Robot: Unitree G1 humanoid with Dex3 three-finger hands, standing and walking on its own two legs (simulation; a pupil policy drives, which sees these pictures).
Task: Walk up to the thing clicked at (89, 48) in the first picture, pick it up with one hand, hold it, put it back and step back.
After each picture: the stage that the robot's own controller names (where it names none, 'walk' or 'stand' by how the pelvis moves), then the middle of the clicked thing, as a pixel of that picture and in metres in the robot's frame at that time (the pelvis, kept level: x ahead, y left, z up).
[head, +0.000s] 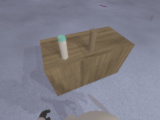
stand; (92, 41) +0.79 +0.01 +0.00
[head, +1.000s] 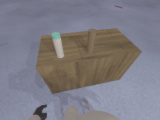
rise first; (90, 42) +0.72 +0.04 +0.03
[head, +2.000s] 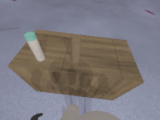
walk; (75, 53) +0.49 +0.18 +0.03
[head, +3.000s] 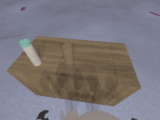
stand; (68, 58) +0.48 +0.20 +0.03
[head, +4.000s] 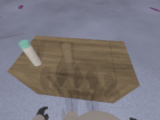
stand; (68, 57) +0.48 +0.20 +0.01
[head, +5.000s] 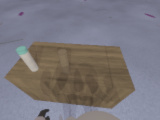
stand; (64, 63) +0.46 +0.22 +0.00
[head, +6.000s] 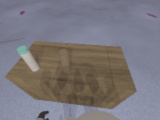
stand; (65, 63) +0.45 +0.22 +0.00
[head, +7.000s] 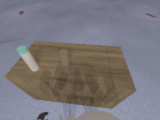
stand; (65, 63) +0.46 +0.22 +0.00
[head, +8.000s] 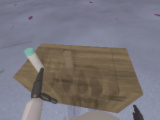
rise first; (69, 64) +0.45 +0.21 +0.00
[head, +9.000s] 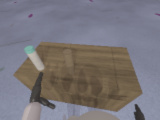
go down; (69, 63) +0.46 +0.21 +0.00
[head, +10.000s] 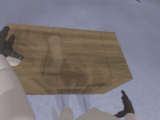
go down; (57, 54) +0.46 +0.19 +0.05
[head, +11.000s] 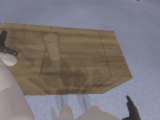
approach; (54, 53) +0.46 +0.21 +0.06
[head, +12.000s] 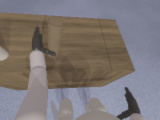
close in; (54, 42) +0.49 +0.19 +0.10
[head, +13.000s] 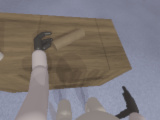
close; (69, 38) +0.61 +0.09 +0.01
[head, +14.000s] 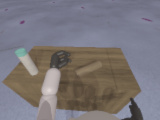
lift; (88, 69) +0.49 +0.02 -0.04
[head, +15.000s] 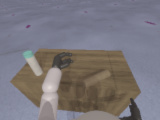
close; (96, 78) +0.42 -0.04 -0.06
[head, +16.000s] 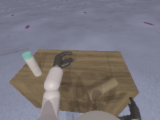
stand; (102, 88) +0.34 -0.09 -0.07
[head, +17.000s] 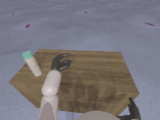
stand; out of the picture +0.14 -0.01 -0.69
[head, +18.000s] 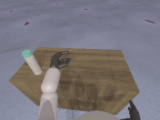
stand; out of the picture +0.11 -0.03 -0.73
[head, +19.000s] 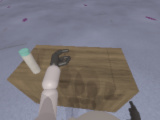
stand; out of the picture +0.08 -0.05 -0.73
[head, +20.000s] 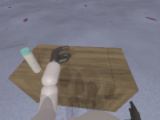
close; out of the picture +0.09 -0.05 -0.73
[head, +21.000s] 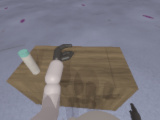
stand; out of the picture +0.09 -0.06 -0.73
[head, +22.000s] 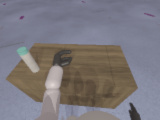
stand; out of the picture +0.10 -0.06 -0.73
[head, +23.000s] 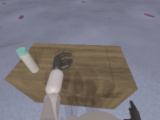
stand; out of the picture +0.09 -0.06 -0.73
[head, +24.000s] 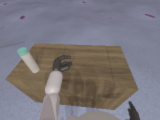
hold; out of the picture +0.09 -0.06 -0.73
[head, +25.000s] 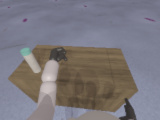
crouch; out of the picture +0.10 -0.06 -0.73
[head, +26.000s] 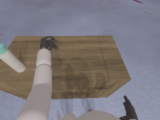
lower; out of the picture +0.09 -0.06 -0.72
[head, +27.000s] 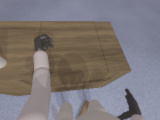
lower; (83, 111) +0.10 -0.06 -0.67
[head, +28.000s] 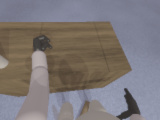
lower; (84, 111) +0.10 -0.06 -0.66
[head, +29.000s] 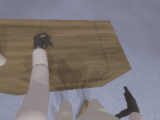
lower; (82, 110) +0.11 -0.07 -0.66
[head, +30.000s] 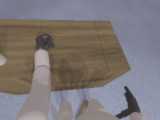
loosen; (82, 110) +0.11 -0.06 -0.66
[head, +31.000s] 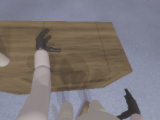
withdraw; (83, 111) +0.10 -0.06 -0.66
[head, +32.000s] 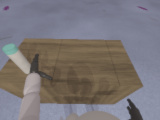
sink last; out of the picture +0.07 -0.10 -0.69
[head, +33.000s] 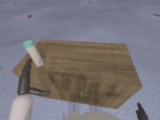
stand; out of the picture +0.12 -0.05 -0.70
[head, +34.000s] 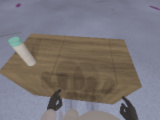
stand; out of the picture +0.09 -0.05 -0.69
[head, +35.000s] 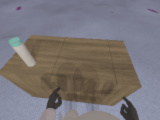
stand; out of the picture +0.09 -0.05 -0.68
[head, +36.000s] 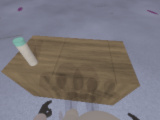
stand; out of the picture +0.10 -0.05 -0.69
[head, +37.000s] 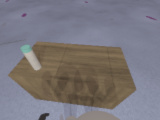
walk; out of the picture +0.10 -0.05 -0.74
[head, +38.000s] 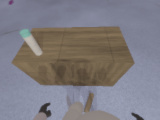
walk; (89, 102) +0.27 -0.02 -0.73
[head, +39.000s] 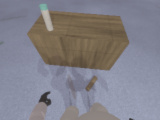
walk; (91, 83) +0.53 -0.09 -0.72
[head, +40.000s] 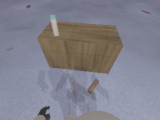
stand; (93, 86) +0.63 -0.11 -0.73
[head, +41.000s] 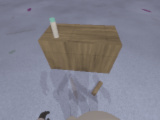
stand; (97, 88) +0.61 -0.15 -0.75
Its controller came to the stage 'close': yes
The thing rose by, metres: 0.00
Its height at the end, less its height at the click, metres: -0.74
